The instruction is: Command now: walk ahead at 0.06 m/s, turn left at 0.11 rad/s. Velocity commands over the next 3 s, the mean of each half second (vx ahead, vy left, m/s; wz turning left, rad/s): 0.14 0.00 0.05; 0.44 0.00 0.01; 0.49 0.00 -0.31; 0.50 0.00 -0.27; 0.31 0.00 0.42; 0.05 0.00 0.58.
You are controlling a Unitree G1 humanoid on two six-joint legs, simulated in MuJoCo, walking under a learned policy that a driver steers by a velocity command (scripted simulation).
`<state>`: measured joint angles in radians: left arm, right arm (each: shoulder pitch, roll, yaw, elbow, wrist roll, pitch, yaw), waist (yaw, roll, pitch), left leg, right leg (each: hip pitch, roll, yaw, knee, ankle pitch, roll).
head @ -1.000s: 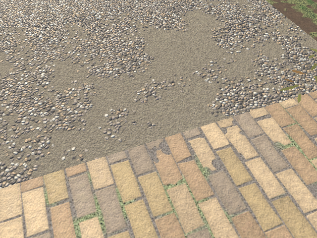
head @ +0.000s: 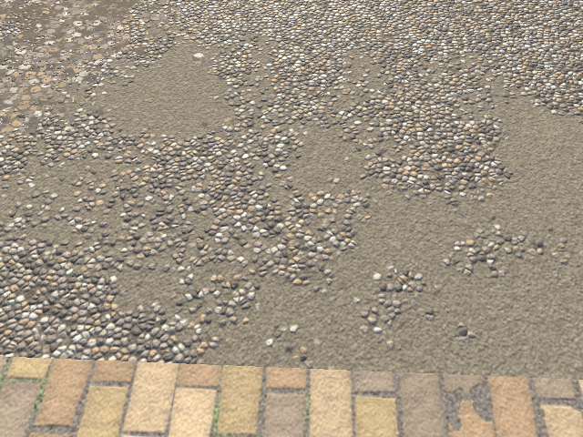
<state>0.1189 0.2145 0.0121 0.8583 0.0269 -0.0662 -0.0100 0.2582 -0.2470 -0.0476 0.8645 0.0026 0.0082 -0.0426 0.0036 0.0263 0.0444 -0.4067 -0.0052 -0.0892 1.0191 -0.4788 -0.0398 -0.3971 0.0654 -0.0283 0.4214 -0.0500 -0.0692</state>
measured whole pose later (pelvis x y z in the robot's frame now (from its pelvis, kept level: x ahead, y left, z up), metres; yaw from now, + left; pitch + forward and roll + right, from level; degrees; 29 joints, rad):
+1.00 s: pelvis +0.36 +0.01 -0.02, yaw -1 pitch +2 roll -1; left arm 0.47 0.25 0.04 1.04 -0.01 -0.06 0.01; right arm -0.03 -0.22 -0.03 0.76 0.02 -0.11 0.04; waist 0.07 0.01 0.03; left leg -0.53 0.00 0.05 0.52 -0.04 0.10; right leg 0.12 0.00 -0.02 0.37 -0.48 -0.01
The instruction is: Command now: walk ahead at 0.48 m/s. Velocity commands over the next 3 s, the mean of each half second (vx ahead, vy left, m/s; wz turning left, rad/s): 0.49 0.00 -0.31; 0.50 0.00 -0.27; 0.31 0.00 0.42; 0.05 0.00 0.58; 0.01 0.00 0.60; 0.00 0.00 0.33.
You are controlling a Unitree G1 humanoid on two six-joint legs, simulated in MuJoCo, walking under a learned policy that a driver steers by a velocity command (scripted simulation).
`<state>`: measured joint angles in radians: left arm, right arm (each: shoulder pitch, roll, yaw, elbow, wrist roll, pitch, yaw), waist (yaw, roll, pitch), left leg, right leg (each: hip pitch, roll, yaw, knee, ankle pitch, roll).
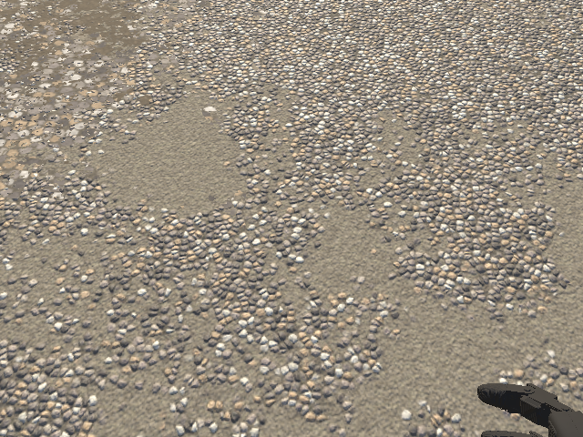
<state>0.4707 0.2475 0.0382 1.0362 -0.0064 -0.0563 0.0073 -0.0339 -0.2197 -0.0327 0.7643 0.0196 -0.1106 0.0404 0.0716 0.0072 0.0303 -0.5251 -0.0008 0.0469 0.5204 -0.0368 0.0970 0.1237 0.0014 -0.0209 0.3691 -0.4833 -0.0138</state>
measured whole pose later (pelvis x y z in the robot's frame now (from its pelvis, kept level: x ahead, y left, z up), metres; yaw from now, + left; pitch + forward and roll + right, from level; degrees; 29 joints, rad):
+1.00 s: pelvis +0.55 -0.11 +0.02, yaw -19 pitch +2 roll -2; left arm 0.32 0.26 0.06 0.83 -0.01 -0.08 0.00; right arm 0.08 -0.26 -0.04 0.80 0.02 -0.10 0.03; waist 0.06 0.05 0.01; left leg -0.66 0.09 -0.01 0.57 0.12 0.02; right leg 0.02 0.10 0.01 0.22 -0.29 -0.08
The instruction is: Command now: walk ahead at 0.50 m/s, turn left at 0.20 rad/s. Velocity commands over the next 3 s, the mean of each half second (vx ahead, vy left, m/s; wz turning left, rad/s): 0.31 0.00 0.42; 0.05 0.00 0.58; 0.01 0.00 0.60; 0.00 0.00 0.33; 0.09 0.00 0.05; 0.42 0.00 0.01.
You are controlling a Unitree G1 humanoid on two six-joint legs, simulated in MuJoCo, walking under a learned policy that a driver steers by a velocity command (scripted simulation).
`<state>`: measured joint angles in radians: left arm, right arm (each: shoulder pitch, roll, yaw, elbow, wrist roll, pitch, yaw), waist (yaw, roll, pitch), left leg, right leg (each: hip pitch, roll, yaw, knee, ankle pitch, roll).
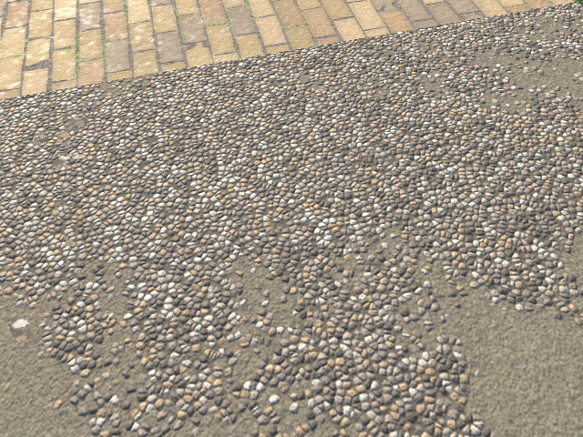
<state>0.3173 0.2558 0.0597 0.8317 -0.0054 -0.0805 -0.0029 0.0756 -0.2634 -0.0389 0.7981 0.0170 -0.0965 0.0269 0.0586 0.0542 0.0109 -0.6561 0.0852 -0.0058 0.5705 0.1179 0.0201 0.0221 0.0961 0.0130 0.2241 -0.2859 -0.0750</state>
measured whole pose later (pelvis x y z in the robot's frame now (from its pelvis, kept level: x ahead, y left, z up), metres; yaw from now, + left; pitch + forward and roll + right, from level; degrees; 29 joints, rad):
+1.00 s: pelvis +0.30 +0.05 -0.01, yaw +34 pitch +2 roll -1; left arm 0.14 0.29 0.07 0.71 -0.01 0.01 0.03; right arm 0.19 -0.30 -0.07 0.62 0.02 0.07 0.01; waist 0.01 0.00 0.04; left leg -0.35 0.03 0.02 0.67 -0.30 -0.02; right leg -0.32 -0.09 -0.11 0.49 -0.19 0.03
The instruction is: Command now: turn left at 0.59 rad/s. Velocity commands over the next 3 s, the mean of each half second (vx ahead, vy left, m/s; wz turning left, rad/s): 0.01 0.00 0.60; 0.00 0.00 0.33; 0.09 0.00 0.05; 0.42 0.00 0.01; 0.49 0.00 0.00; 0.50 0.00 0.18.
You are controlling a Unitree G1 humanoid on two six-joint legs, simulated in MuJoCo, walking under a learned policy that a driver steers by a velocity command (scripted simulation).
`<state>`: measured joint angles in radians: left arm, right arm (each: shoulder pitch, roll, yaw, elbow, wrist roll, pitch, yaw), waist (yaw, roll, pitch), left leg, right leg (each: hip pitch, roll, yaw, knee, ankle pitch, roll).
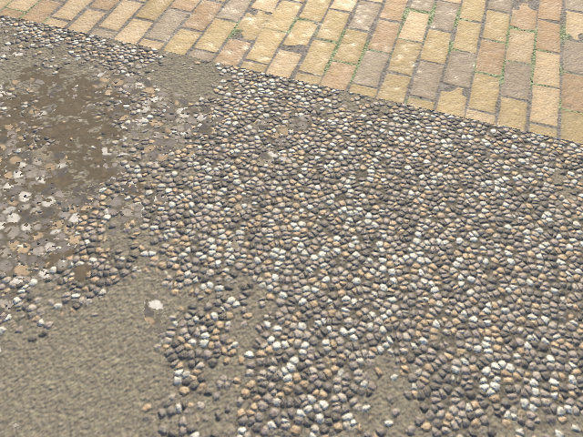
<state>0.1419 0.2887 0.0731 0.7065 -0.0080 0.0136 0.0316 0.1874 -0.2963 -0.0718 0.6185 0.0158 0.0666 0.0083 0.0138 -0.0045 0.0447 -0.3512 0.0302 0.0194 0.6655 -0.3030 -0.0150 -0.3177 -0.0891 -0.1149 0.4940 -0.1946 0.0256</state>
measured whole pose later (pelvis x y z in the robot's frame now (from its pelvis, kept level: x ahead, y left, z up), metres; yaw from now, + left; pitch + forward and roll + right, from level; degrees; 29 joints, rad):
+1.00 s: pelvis -0.01 +0.03 +0.00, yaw +26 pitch +0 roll +0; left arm 0.19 0.28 0.04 0.77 0.02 0.00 0.01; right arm 0.19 -0.23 -0.03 0.65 -0.02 0.03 -0.01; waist 0.04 -0.04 0.03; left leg -0.22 -0.03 -0.03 0.51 -0.29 0.01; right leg -0.23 -0.06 0.00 0.51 -0.26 0.05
